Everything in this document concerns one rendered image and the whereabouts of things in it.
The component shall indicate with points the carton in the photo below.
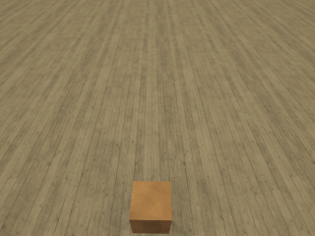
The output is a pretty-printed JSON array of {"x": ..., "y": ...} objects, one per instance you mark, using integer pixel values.
[{"x": 151, "y": 208}]

